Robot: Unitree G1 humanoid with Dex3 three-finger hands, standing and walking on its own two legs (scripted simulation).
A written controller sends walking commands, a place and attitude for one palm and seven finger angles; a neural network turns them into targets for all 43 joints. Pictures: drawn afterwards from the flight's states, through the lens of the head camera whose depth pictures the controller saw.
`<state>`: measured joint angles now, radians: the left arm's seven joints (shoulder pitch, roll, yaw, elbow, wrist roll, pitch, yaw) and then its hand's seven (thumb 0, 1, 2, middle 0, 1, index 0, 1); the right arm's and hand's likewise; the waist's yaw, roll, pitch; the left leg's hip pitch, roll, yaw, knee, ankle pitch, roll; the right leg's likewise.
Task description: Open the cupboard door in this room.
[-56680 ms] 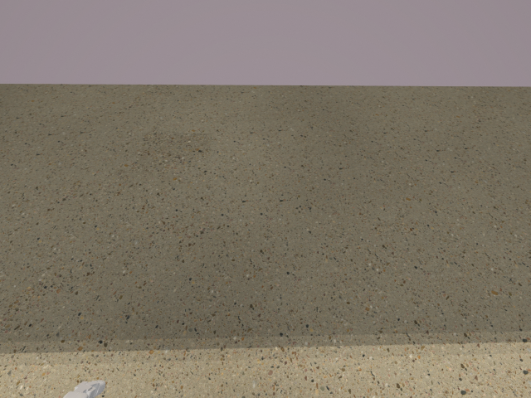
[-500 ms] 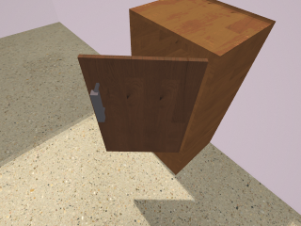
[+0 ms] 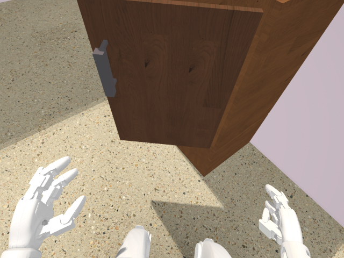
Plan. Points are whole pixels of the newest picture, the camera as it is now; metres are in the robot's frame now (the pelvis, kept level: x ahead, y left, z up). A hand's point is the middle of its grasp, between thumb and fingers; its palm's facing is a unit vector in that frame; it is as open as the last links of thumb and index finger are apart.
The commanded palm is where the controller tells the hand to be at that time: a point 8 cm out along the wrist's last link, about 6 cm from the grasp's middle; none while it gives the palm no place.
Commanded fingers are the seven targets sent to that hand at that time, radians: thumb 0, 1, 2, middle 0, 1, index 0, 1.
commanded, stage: raise the hand with hooked fingers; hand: left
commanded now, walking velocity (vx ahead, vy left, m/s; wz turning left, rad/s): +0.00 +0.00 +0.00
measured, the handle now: (107, 69) +0.55 +0.24 +0.08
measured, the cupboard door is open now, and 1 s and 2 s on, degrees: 48 48 48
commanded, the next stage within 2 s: move the hooked fingers beside the handle in 1.56 s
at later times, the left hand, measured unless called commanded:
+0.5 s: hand (61, 176) +0.25 +0.25 +0.07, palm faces +0.02 -1.00 -0.05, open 12.3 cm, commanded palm +0.22 +0.31 +0.08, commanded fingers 0.00 -0.34 0.37 -0.29 -1.10 -0.29 -1.10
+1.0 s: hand (42, 144) +0.30 +0.30 +0.10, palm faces +0.04 -1.00 -0.05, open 14.0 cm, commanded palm +0.27 +0.35 +0.10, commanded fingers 0.00 -0.50 0.30 -0.30 -1.20 -0.30 -1.20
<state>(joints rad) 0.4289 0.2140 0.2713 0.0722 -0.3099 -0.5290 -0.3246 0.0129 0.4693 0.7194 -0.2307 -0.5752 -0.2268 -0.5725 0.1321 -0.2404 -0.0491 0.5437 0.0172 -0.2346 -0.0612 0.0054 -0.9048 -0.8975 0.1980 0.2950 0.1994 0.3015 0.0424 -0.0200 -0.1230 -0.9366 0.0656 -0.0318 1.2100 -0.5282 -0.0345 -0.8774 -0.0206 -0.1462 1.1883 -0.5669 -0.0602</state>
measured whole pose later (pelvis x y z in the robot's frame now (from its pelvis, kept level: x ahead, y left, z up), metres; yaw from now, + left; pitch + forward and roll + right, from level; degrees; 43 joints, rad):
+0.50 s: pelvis +0.00 +0.02 +0.02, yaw -1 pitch +14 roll -1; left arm 0.24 0.29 0.32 0.19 -0.34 -0.42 -0.37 0.00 -0.11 0.47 -0.27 -0.95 -0.27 -0.95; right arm 0.27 -0.26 -0.02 0.60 0.03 -0.22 -0.08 0.01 -0.90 -0.90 0.20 0.30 0.20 0.30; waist -0.02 0.01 -0.11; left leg -0.85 0.05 0.02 1.08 -0.47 0.00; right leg -0.81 -0.03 -0.10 1.05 -0.49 -0.02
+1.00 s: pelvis +0.01 +0.04 +0.04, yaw -1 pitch +13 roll -2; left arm 0.02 0.38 0.41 0.34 -0.34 -0.32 -0.44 -0.01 -0.49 0.31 -0.30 -1.19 -0.30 -1.19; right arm 0.25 -0.25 0.03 0.56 0.03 -0.19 -0.08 0.01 -0.90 -0.90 0.20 0.30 0.20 0.30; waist 0.00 0.01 -0.09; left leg -0.77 0.04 0.02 1.00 -0.45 0.02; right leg -0.71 -0.03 -0.10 0.95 -0.46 -0.01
